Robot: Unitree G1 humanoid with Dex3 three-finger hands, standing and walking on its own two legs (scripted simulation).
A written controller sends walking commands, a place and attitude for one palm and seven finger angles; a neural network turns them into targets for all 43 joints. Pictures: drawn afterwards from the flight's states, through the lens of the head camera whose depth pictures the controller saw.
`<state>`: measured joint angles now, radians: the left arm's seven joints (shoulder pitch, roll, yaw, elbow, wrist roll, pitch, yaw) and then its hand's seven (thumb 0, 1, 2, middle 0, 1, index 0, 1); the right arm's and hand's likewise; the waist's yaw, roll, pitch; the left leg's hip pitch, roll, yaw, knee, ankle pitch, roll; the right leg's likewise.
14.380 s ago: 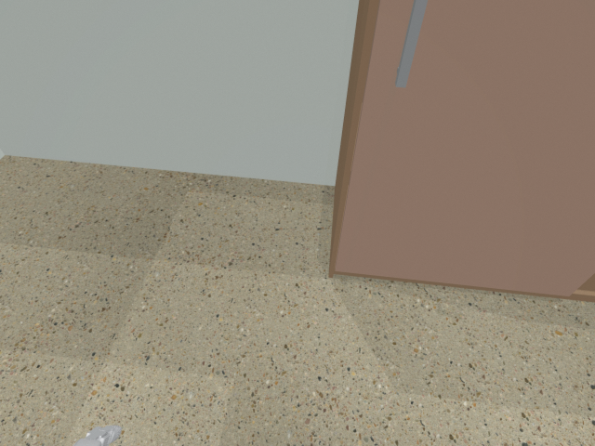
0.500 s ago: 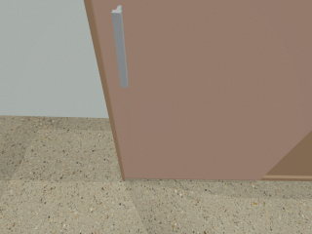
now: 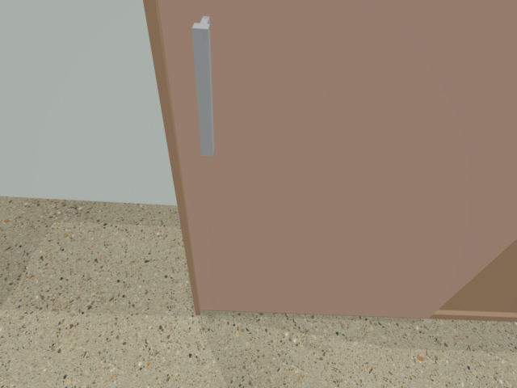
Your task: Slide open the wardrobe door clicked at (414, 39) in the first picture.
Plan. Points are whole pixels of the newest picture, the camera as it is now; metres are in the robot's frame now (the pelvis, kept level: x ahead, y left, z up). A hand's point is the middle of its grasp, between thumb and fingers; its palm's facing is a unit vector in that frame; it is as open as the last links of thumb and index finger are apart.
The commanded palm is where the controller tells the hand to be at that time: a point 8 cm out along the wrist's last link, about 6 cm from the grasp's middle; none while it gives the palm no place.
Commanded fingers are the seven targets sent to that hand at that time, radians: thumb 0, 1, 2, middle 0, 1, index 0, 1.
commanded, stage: come to a stop and stand still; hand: left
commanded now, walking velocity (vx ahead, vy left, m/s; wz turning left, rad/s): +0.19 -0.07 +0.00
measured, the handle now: (206, 92) +0.51 +0.14 +0.22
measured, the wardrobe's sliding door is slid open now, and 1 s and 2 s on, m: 0.00 0.00 0.00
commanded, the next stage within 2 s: look again from close up in 1.60 s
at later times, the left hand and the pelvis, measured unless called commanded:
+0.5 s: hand out of the picture +0.10 +0.15 -0.16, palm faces +0.08 -0.97 -0.22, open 7.3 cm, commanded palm none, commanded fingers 0.00 0.90 0.90 -0.20 -0.30 -0.20 -0.30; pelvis +0.05 -0.03 +0.00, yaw +2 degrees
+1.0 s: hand out of the picture -0.01 +0.18 -0.17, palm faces +0.09 -0.99 -0.14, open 7.4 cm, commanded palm none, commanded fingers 0.00 0.90 0.90 -0.20 -0.30 -0.20 -0.30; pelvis +0.02 +0.01 +0.02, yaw +2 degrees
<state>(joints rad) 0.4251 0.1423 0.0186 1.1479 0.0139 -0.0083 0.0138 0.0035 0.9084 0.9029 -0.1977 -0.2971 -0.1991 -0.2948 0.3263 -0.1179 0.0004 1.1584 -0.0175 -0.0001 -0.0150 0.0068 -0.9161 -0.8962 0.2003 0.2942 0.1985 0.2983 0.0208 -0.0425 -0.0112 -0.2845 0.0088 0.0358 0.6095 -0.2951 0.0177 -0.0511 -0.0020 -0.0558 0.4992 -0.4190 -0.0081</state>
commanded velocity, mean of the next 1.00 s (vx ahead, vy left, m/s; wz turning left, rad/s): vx -0.02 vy -0.02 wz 0.01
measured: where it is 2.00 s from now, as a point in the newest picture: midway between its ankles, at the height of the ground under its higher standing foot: outside the picture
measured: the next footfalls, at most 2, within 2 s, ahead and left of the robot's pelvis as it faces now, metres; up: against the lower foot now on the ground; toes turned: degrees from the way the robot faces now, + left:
right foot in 0.30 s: +0.09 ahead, -0.14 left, +0.00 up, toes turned -4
right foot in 1.14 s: +0.03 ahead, -0.14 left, +0.00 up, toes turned +2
